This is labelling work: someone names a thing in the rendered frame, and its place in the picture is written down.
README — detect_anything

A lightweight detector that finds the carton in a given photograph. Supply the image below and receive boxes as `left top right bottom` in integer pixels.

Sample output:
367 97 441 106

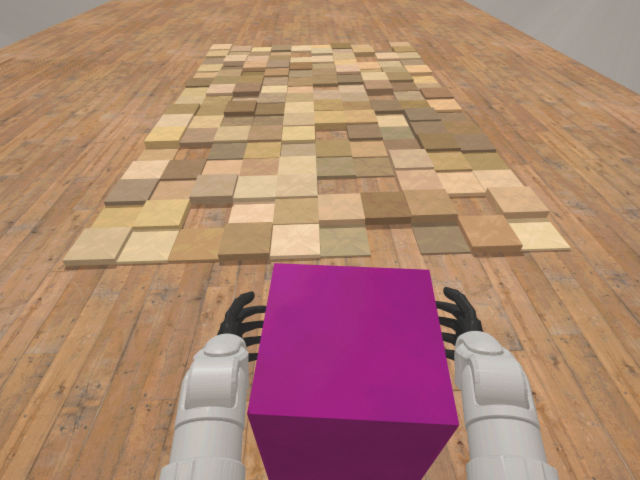
247 263 459 480

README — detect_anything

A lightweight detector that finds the robot right hand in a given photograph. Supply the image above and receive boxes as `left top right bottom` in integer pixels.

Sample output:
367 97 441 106
435 287 483 361

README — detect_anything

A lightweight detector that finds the robot left forearm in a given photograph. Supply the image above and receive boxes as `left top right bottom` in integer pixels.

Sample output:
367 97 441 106
159 334 249 480

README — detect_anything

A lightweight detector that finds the robot left hand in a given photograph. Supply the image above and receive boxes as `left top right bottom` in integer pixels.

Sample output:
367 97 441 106
217 291 266 362

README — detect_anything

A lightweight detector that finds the robot right forearm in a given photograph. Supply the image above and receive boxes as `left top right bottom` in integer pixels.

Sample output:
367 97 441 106
454 331 559 480

